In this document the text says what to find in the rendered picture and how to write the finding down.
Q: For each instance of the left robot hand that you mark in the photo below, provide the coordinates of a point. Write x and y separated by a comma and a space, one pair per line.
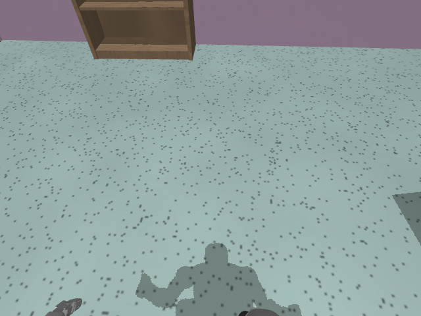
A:
66, 308

